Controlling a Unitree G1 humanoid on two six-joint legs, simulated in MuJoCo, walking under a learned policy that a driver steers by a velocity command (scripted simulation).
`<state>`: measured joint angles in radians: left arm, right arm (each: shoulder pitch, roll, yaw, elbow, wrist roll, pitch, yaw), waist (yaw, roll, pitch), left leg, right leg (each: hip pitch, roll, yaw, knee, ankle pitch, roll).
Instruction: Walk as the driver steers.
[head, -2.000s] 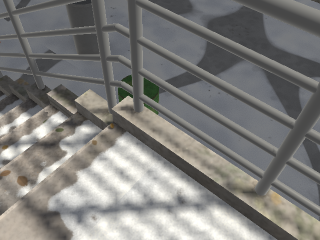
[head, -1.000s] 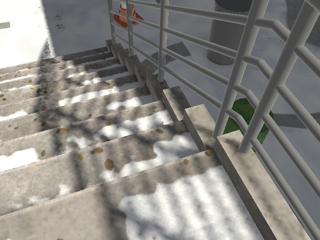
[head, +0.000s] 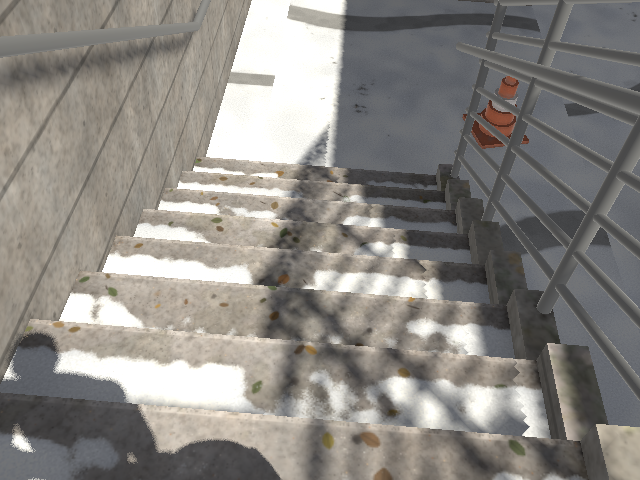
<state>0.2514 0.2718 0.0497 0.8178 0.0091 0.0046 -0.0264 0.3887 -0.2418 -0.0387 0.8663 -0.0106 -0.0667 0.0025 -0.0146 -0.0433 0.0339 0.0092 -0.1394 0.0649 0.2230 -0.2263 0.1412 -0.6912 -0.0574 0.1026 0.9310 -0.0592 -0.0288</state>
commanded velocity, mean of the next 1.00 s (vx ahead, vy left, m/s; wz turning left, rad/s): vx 0.50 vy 0.00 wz -0.34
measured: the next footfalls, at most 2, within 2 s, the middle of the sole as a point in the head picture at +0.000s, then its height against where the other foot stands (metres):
right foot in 0.24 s outside the picture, level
left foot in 0.80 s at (277, 465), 0.17 m lower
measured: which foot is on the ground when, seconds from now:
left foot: down 0.00-0.20, up 0.22-0.78, down 0.80-1.00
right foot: up 0.00-0.22, down 0.24-0.80, up 0.82-1.00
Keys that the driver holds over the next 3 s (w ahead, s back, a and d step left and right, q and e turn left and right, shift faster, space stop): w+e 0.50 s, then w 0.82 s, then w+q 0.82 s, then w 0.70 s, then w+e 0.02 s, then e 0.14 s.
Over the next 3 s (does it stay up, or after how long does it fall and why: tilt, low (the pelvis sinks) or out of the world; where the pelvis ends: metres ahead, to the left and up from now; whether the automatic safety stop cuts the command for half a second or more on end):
stays up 1.51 -0.18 -0.70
